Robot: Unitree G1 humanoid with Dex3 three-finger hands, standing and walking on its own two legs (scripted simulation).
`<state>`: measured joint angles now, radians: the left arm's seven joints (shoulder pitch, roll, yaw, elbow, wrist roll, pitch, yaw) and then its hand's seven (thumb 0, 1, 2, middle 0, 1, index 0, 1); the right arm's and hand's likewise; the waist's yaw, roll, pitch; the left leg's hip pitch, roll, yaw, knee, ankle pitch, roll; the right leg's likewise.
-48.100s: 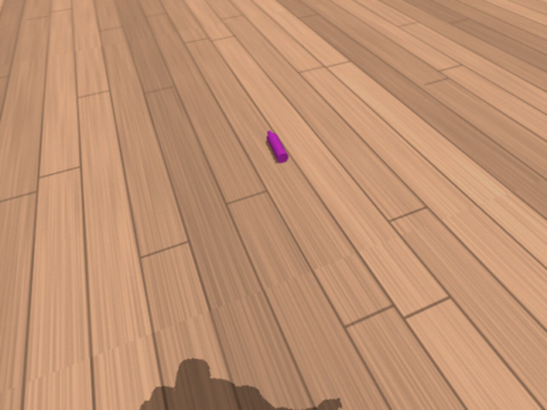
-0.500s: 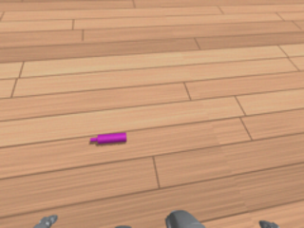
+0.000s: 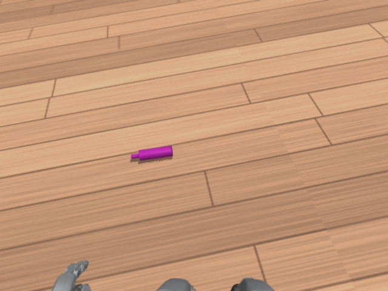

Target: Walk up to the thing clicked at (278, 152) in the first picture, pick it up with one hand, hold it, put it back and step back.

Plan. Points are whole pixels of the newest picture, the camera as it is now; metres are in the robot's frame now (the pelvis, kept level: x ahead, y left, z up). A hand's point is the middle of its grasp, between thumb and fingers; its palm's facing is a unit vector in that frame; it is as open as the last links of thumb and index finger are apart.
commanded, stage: step back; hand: left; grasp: from above
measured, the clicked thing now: (151, 153) +0.89 +0.34 -0.73
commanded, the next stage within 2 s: stand in 1.60 s
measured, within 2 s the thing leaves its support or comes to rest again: neither
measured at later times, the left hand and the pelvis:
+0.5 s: hand out of the picture -0.12 +0.23 -0.16, palm faces -0.03 -0.91 -0.40, open 7.4 cm; pelvis -0.18 -0.04 -0.01, yaw -1 degrees
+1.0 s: hand out of the picture -0.15 +0.24 -0.14, palm faces +0.03 -0.92 -0.40, open 7.4 cm; pelvis -0.21 -0.04 +0.01, yaw +2 degrees
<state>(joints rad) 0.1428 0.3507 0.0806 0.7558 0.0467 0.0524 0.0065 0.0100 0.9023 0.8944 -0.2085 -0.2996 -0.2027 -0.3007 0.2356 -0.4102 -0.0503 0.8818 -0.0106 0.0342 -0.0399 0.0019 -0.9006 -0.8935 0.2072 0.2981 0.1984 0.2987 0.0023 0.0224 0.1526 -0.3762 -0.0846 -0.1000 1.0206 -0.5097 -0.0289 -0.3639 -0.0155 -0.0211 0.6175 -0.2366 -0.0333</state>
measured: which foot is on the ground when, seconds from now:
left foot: up 0.00-0.08, down 0.10-0.48, up 0.50-0.76, down 0.78-1.00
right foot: down 0.00-0.12, up 0.14-0.44, down 0.46-0.82, up 0.84-1.00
